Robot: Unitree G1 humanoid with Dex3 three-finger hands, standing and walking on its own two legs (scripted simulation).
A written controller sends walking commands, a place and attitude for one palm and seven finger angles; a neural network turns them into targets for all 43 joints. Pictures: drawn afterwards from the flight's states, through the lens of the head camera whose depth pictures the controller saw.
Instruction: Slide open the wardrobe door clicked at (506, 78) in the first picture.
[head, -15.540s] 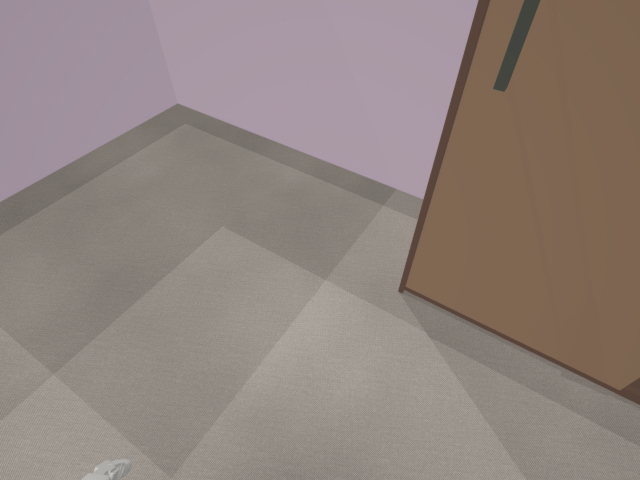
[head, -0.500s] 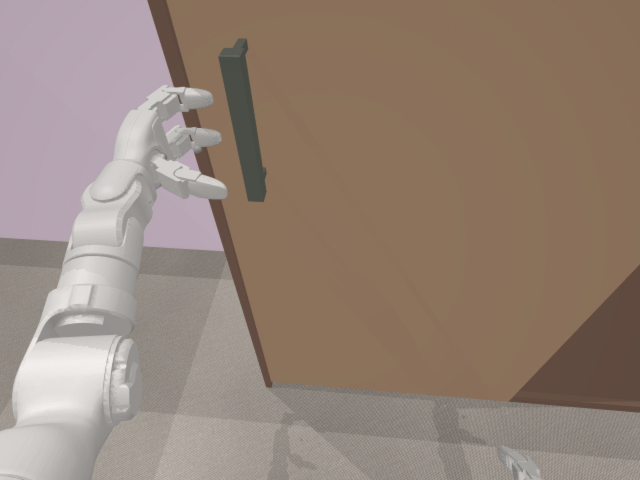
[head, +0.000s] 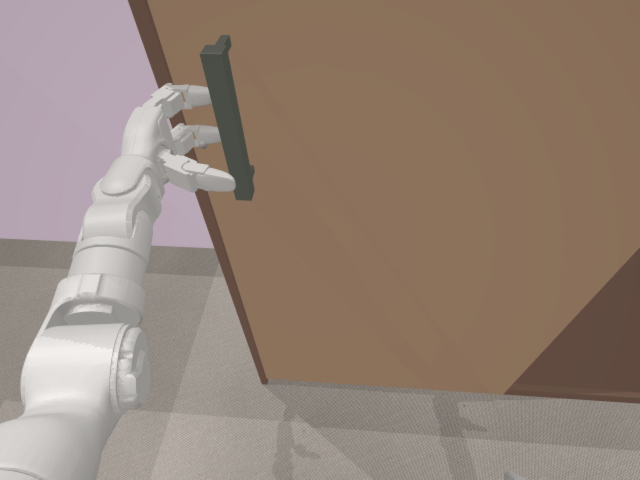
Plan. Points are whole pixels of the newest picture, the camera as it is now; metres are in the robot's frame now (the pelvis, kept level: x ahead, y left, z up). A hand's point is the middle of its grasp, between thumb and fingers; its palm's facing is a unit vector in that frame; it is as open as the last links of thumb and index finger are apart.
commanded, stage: feel for the door with the fingertips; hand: left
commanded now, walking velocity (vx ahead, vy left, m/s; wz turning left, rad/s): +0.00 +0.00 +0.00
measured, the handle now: (235, 124) +0.50 +0.12 +0.20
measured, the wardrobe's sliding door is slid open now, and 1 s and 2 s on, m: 0.00 0.00 0.00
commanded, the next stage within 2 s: slide the fingers in behind the handle in 0.06 s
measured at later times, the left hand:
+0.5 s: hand (208, 141) +0.45 +0.14 +0.21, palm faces -0.06 -1.00 +0.01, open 14.0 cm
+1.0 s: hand (210, 153) +0.43 +0.13 +0.21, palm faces -0.05 -1.00 +0.01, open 14.0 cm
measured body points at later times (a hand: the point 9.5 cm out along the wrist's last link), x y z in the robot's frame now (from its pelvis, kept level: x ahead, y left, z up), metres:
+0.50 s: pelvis +0.00 +0.00 +0.00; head +0.00 -0.01 +0.45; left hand +0.45 +0.19 +0.21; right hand +0.09 -0.25 -0.12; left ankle +0.01 +0.12 -0.74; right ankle -0.04 -0.09 -0.74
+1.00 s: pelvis -0.01 +0.01 +0.00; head -0.01 -0.01 +0.45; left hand +0.43 +0.19 +0.21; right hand +0.12 -0.24 -0.11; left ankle +0.01 +0.12 -0.74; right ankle -0.04 -0.09 -0.74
